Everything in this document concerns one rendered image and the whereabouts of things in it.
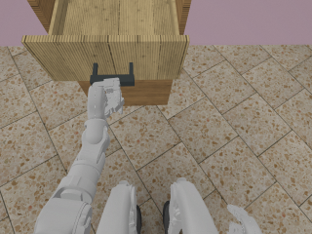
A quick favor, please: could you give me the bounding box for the left robot forearm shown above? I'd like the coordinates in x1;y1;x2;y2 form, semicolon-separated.
33;118;110;234

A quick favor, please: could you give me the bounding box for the right robot shin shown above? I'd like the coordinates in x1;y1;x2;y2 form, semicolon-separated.
168;177;195;234

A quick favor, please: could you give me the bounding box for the robot right thigh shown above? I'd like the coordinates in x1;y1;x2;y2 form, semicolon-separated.
170;180;218;234

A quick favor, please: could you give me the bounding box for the robot left upper arm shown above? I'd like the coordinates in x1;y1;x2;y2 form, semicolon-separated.
29;197;93;234

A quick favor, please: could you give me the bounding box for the drawer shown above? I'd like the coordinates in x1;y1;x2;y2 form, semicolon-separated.
21;0;190;82

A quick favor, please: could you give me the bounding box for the robot right hand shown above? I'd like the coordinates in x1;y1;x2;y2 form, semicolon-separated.
226;204;263;234

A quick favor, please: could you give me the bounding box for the cabinet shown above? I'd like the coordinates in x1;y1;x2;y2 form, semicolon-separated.
27;0;192;106

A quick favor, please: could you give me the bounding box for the robot left hand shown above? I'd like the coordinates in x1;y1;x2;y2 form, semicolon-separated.
87;77;125;121

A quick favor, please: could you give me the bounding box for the handle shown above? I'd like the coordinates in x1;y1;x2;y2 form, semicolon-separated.
90;62;135;87

